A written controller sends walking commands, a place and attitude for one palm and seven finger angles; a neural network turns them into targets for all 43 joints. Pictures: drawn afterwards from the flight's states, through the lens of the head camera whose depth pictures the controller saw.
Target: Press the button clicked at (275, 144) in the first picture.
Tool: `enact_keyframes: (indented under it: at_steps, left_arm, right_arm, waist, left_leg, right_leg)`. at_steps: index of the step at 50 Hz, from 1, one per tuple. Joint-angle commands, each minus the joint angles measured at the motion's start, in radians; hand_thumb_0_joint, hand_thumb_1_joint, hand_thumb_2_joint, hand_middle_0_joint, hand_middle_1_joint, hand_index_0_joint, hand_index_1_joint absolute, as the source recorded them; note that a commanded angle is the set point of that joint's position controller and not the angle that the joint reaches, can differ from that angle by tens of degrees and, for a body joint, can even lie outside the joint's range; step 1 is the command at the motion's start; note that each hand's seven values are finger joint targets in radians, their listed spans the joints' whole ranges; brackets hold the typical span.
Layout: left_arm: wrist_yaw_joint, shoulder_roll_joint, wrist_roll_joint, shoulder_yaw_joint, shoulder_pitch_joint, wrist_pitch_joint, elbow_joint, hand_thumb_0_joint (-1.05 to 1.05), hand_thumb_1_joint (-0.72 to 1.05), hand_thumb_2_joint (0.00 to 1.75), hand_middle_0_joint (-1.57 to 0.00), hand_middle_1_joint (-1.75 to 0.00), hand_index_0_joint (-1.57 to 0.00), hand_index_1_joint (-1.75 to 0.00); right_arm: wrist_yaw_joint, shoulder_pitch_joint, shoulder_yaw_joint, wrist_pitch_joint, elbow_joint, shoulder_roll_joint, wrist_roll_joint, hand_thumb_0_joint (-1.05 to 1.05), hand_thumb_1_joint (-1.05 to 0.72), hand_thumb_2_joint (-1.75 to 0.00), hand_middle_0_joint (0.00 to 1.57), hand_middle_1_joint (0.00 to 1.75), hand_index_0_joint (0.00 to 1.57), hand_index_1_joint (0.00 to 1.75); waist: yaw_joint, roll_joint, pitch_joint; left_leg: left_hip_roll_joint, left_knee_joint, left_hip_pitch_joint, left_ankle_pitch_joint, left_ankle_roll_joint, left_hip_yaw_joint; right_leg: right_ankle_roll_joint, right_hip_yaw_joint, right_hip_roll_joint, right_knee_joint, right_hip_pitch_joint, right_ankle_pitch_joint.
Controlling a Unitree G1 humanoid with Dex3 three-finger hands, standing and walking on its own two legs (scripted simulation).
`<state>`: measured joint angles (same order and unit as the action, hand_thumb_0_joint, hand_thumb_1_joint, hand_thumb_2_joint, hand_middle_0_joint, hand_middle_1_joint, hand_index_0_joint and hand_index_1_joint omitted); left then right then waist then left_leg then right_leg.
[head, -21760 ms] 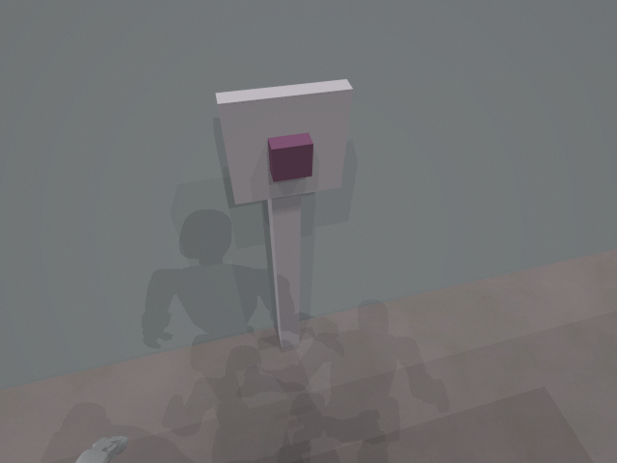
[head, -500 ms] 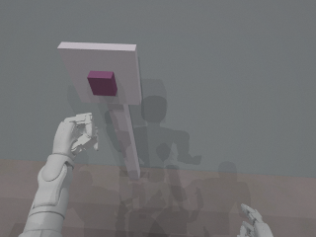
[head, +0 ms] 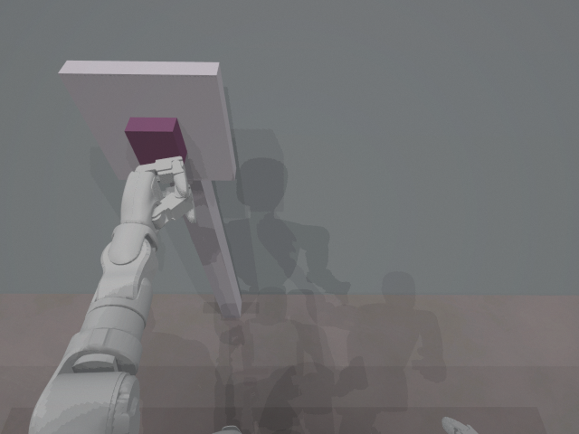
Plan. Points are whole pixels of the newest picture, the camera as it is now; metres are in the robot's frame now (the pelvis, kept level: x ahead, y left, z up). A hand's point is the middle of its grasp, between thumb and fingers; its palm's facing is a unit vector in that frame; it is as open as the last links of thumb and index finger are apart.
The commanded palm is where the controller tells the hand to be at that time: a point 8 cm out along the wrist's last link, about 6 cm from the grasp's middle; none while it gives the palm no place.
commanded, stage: aim a knuckle at the button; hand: left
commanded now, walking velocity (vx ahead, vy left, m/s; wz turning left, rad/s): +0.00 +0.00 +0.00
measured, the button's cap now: (158, 140) +0.50 +0.19 +0.11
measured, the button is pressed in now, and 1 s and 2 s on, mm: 0 0 0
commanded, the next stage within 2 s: none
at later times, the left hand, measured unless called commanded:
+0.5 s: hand (192, 203) +0.41 +0.13 +0.08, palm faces -0.02 -1.00 -0.01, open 3.1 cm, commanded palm +0.39 +0.20 +0.08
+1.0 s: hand (189, 202) +0.42 +0.14 +0.08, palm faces -0.01 -1.00 -0.02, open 3.1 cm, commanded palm +0.39 +0.19 +0.09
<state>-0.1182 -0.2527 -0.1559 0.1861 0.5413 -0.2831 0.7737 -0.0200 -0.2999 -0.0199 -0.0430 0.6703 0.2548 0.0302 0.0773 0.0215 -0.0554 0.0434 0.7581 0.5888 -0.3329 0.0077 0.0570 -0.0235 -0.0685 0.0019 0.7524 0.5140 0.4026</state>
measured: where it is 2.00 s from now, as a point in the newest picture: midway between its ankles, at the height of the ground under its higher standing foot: outside the picture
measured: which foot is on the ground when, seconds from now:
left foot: down 0.00-1.00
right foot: down 0.00-1.00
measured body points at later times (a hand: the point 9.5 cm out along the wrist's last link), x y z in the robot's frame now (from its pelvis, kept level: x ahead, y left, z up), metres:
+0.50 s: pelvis +0.00 +0.00 +0.00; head +0.05 -0.01 +0.45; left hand +0.41 +0.19 +0.08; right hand +0.09 -0.26 -0.12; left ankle +0.02 +0.12 -0.71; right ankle -0.02 -0.10 -0.71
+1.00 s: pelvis +0.00 +0.00 +0.00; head +0.06 +0.00 +0.44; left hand +0.41 +0.19 +0.08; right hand +0.08 -0.26 -0.12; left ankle +0.02 +0.12 -0.71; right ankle -0.02 -0.10 -0.71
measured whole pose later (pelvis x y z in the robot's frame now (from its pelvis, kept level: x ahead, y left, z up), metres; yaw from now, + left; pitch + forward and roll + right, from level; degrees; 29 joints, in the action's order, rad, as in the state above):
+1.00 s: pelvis +0.00 +0.00 +0.00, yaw -1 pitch +10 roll -1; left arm -0.10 -0.24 -0.15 0.19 0.51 -0.35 0.75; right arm -0.01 -0.31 -0.01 -0.01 0.64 0.25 0.03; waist 0.07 0.02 -0.06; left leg 0.05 0.78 0.61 -0.34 0.01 0.06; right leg -0.03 -0.06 -0.01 0.77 0.54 0.40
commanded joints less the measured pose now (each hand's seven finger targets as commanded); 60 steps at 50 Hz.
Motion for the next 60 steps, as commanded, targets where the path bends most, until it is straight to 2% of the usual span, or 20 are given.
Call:
enact_keyframes:
  at_steps: [1,2,3,8,10,12,13,19,20,22,27,31,35,40,45,47,49,53,56,60]
  left_arm:
    - [-0.001,-0.215,-0.015,0.097,0.409,-0.095,-0.157,0.0,0.9,0.9,-1.3,-1.5,-1.3,-1.5]
    - [0.001,-0.254,-0.011,0.126,0.403,-0.109,-0.17,0.0,0.9,0.9,-1.3,-1.5,-1.3,-1.5]
    - [-0.004,-0.228,-0.011,0.113,0.362,-0.113,-0.172,0.0,0.9,0.9,-1.3,-1.5,-1.3,-1.5]
    - [-0.024,-0.248,-0.016,0.131,0.291,-0.111,-0.175,0.0,0.9,0.9,-1.3,-1.5,-1.3,-1.5]
    - [-0.036,-0.181,-0.027,0.079,0.29,-0.102,-0.192,0.0,0.9,0.9,-1.3,-1.5,-1.3,-1.5]
    - [-0.046,-0.181,-0.033,0.075,0.294,-0.095,-0.178,0.0,0.9,0.9,-1.3,-1.5,-1.3,-1.5]
    - [-0.045,-0.207,-0.034,0.091,0.315,-0.101,-0.206,0.0,0.9,0.9,-1.3,-1.5,-1.3,-1.5]
    - [-0.022,-0.152,-0.028,0.025,0.398,-0.141,-0.304,0.0,0.9,0.9,-1.3,-1.5,-1.3,-1.5]
    - [-0.015,-0.134,-0.027,0.013,0.414,-0.141,-0.288,0.0,0.9,0.9,-1.3,-1.5,-1.3,-1.5]
    - [0.004,-0.155,-0.021,0.029,0.427,-0.141,-0.25,0.0,0.9,0.9,-1.3,-1.5,-1.3,-1.5]
    - [0.026,-0.198,0.001,0.078,0.404,-0.112,-0.145,0.0,0.9,0.9,-1.3,-1.5,-1.3,-1.5]
    - [0.015,-0.171,-0.006,0.066,0.351,-0.114,-0.183,0.0,0.9,0.9,-1.3,-1.5,-1.3,-1.5]
    - [-0.001,-0.1,-0.018,0.008,0.324,-0.118,-0.224,0.0,0.9,0.9,-1.3,-1.5,-1.3,-1.5]
    - [-0.001,-0.147,-0.02,0.037,0.333,-0.098,-0.197,0.0,0.9,0.9,-1.3,-1.5,-1.3,-1.5]
    - [0.011,-0.173,-0.011,0.039,0.466,-0.134,-0.26,0.0,0.9,0.9,-1.3,-1.5,-1.3,-1.5]
    - [0.018,-0.179,-0.01,0.044,0.463,-0.158,-0.313,0.0,0.9,0.9,-1.3,-1.5,-1.3,-1.5]
    - [0.019,-0.129,-0.016,0.013,0.416,-0.158,-0.308,0.0,0.9,0.9,-1.3,-1.5,-1.3,-1.5]
    - [0.011,-0.111,-0.011,0.007,0.328,-0.096,-0.149,0.0,0.9,0.9,-1.3,-1.5,-1.3,-1.5]
    - [0.007,-0.165,-0.013,0.055,0.322,-0.044,-0.064,0.0,0.9,0.9,-1.3,-1.5,-1.3,-1.5]
    - [0.008,-0.234,-0.018,0.123,0.344,-0.088,-0.192,0.0,0.9,0.9,-1.3,-1.5,-1.3,-1.5]
  right_arm:
    - [-0.008,-0.051,0.06,-0.023,-0.106,0.144,-0.003,0.0,-0.9,-0.9,0.2,0.3,0.2,0.3]
    - [-0.008,-0.059,0.062,-0.019,-0.109,0.148,-0.006,0.0,-0.9,-0.9,0.2,0.3,0.2,0.3]
    - [-0.004,-0.054,0.061,-0.017,-0.125,0.141,-0.005,0.0,-0.9,-0.9,0.2,0.3,0.2,0.3]
    - [0.002,-0.06,0.064,0.0,-0.143,0.143,0.0,0.0,-0.9,-0.9,0.2,0.3,0.2,0.3]
    - [0.004,-0.055,0.064,0.004,-0.154,0.136,0.006,0.0,-0.9,-0.9,0.2,0.3,0.2,0.3]
    - [0.001,-0.057,0.064,0.008,-0.149,0.14,0.009,0.0,-0.9,-0.9,0.2,0.3,0.2,0.3]
    - [-0.001,-0.059,0.067,0.01,-0.147,0.144,0.009,0.0,-0.9,-0.9,0.2,0.3,0.2,0.3]
    - [-0.005,-0.048,0.07,-0.001,-0.132,0.134,0.009,0.0,-0.9,-0.9,0.2,0.3,0.2,0.3]
    - [-0.005,-0.046,0.067,-0.003,-0.127,0.133,0.008,0.0,-0.9,-0.9,0.2,0.3,0.2,0.3]
    - [-0.007,-0.047,0.067,-0.005,-0.114,0.139,0.007,0.0,-0.9,-0.9,0.2,0.3,0.2,0.3]
    - [-0.005,-0.043,0.06,0.002,-0.12,0.142,0.002,0.0,-0.9,-0.9,0.2,0.3,0.2,0.3]
    - [0.002,-0.029,0.059,0.002,-0.15,0.133,0.003,0.0,-0.9,-0.9,0.2,0.3,0.2,0.3]
    - [0.009,-0.027,0.061,0.004,-0.164,0.128,0.008,0.0,-0.9,-0.9,0.2,0.3,0.2,0.3]
    - [0.004,-0.032,0.06,0.012,-0.155,0.14,0.01,0.0,-0.9,-0.9,0.2,0.3,0.2,0.3]
    - [-0.006,-0.031,0.058,0.009,-0.139,0.132,0.007,0.0,-0.9,-0.9,0.2,0.3,0.2,0.3]
    - [-0.006,-0.038,0.064,0.0,-0.138,0.134,0.004,0.0,-0.9,-0.9,0.2,0.3,0.2,0.3]
    - [-0.002,-0.035,0.065,-0.008,-0.133,0.13,0.004,0.0,-0.9,-0.9,0.2,0.3,0.2,0.3]
    - [0.003,-0.045,0.062,0.002,-0.125,0.141,0.009,0.0,-0.9,-0.9,0.2,0.3,0.2,0.3]
    - [0.001,-0.05,0.059,0.015,-0.137,0.151,0.009,0.0,-0.9,-0.9,0.2,0.3,0.2,0.3]
    - [-0.003,-0.044,0.058,0.018,-0.171,0.14,0.002,0.0,-0.9,-0.9,0.2,0.3,0.2,0.3]
  waist:
    - [-0.011,-0.008,-0.375]
    - [-0.021,-0.021,-0.415]
    - [-0.032,0.007,-0.429]
    - [-0.035,-0.029,-0.379]
    - [-0.018,-0.04,-0.345]
    - [-0.006,-0.044,-0.302]
    - [-0.01,-0.038,-0.322]
    - [0.011,0.042,-0.363]
    - [0.016,0.022,-0.349]
    - [0.021,-0.031,-0.321]
    - [-0.002,-0.037,-0.336]
    - [-0.024,0.011,-0.383]
    - [-0.008,-0.015,-0.357]
    - [-0.001,-0.052,-0.278]
    - [0.01,0.022,-0.332]
    - [0.002,0.045,-0.416]
    - [-0.001,0.06,-0.442]
    - [0.007,-0.036,-0.302]
    - [-0.002,-0.107,-0.234]
    - [-0.038,-0.033,-0.361]
  left_leg:
    - [-0.042,-0.048,-0.25,0.247,0.019,-0.052]
    - [-0.041,-0.047,-0.252,0.269,0.019,-0.055]
    - [-0.044,-0.049,-0.252,0.279,0.019,-0.046]
    - [-0.045,-0.049,-0.202,0.289,0.026,-0.028]
    - [-0.044,-0.053,-0.209,0.271,0.029,-0.024]
    - [-0.044,-0.051,-0.197,0.247,0.03,-0.023]
    - [-0.043,-0.052,-0.205,0.251,0.03,-0.026]
    - [-0.034,-0.042,-0.301,0.255,0.025,-0.048]
    - [-0.034,-0.045,-0.298,0.229,0.024,-0.053]
    - [-0.032,-0.048,-0.274,0.201,0.027,-0.059]
    - [-0.041,-0.053,-0.231,0.184,0.026,-0.054]
    - [-0.042,-0.048,-0.257,0.237,0.02,-0.042]
    - [-0.037,-0.043,-0.268,0.27,0.023,-0.042]
    - [-0.042,-0.05,-0.209,0.196,0.027,-0.04]
    - [-0.04,-0.048,-0.256,0.19,0.026,-0.052]
    - [-0.034,-0.04,-0.319,0.242,0.021,-0.064]
    - [-0.03,-0.042,-0.357,0.274,0.015,-0.067]
    - [-0.033,-0.054,-0.247,0.222,0.021,-0.06]
    - [-0.043,-0.063,-0.156,0.153,0.027,-0.042]
    - [-0.05,-0.053,-0.191,0.221,0.028,-0.03]
  right_leg:
    - [0.012,0.053,-0.024,-0.086,-0.069,-0.375]
    - [0.01,0.051,-0.025,-0.073,-0.1,-0.396]
    - [0.009,0.056,-0.025,-0.071,-0.114,-0.419]
    - [0.016,0.065,-0.026,-0.079,-0.139,-0.484]
    - [0.018,0.057,-0.029,-0.091,-0.111,-0.469]
    - [0.019,0.059,-0.03,-0.103,-0.089,-0.443]
    - [0.018,0.06,-0.029,-0.098,-0.093,-0.441]
    - [0.012,0.049,-0.035,-0.089,-0.025,-0.376]
    - [0.014,0.046,-0.037,-0.093,-0.009,-0.344]
    - [0.015,0.044,-0.037,-0.098,-0.002,-0.313]
    - [0.016,0.049,-0.028,-0.09,-0.034,-0.315]
    - [0.01,0.05,-0.029,-0.079,-0.068,-0.378]
    - [0.011,0.042,-0.036,-0.081,-0.05,-0.41]
    - [0.017,0.051,-0.031,-0.101,-0.036,-0.359]
    - [0.013,0.057,-0.032,-0.094,-0.023,-0.319]
    - [0.007,0.049,-0.037,-0.075,-0.031,-0.339]
    - [0.006,0.04,-0.039,-0.073,-0.025,-0.353]
    - [0.011,0.031,-0.04,-0.09,-0.007,-0.337]
    - [0.022,0.045,-0.029,-0.113,-0.027,-0.311]
    - [0.015,0.065,-0.025,-0.088,-0.114,-0.391]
